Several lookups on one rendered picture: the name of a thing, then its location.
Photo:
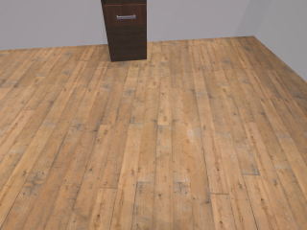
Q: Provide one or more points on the cabinet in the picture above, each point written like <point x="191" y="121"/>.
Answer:
<point x="126" y="43"/>

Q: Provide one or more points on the drawer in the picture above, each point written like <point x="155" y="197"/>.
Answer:
<point x="138" y="9"/>

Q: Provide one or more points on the handle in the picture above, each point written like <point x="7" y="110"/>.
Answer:
<point x="126" y="17"/>

